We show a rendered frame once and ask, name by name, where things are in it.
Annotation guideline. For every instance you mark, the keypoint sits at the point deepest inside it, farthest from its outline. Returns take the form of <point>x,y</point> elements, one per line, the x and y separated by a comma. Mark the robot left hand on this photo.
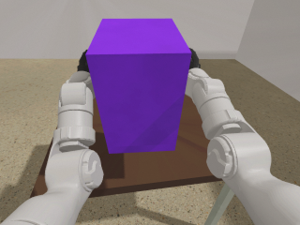
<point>83,66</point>

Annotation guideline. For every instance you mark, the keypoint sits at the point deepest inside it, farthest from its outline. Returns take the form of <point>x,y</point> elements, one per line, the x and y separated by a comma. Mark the carton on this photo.
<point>139,71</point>

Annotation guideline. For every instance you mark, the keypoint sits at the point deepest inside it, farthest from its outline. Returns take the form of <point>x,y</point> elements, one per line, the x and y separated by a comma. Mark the robot left upper arm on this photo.
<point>70,178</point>

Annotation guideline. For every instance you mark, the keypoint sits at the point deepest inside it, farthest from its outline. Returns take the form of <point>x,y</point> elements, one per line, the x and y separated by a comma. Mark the robot left forearm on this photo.
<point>75,116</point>

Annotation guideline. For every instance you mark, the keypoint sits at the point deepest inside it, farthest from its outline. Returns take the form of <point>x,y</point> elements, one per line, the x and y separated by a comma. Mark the robot right forearm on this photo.
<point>214,106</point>

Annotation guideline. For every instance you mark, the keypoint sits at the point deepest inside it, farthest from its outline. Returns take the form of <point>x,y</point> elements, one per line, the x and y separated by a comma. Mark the robot right upper arm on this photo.
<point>243,162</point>

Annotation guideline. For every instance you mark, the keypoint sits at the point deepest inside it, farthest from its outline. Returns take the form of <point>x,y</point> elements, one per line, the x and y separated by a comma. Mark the table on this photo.
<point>141,171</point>

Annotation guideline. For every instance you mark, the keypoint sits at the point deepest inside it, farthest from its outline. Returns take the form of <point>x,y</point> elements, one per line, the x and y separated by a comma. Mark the robot right hand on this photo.
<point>194,61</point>

